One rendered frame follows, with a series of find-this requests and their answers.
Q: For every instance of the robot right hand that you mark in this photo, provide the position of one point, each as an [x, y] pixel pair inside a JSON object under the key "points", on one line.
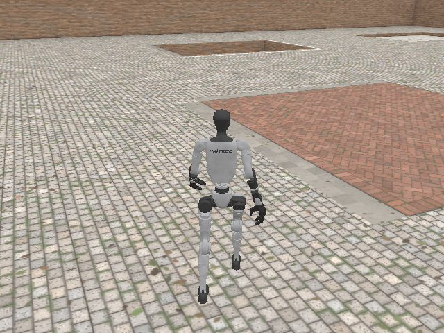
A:
{"points": [[262, 213]]}

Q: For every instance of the right robot forearm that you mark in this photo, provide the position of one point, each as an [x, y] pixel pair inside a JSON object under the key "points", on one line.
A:
{"points": [[254, 189]]}

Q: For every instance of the robot right upper arm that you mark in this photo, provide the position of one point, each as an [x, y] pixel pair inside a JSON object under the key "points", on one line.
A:
{"points": [[243, 146]]}

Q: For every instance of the left robot forearm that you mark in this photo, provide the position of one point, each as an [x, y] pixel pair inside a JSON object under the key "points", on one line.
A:
{"points": [[192, 177]]}

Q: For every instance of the right robot thigh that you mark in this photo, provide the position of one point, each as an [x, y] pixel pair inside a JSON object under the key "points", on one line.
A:
{"points": [[238, 206]]}

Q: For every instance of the robot right foot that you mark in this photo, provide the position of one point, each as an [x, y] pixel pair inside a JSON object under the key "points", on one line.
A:
{"points": [[236, 264]]}

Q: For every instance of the robot left hand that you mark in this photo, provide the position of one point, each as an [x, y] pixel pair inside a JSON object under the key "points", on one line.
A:
{"points": [[199, 181]]}

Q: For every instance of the robot left upper arm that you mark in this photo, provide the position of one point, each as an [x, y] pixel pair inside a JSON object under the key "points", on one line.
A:
{"points": [[197, 156]]}

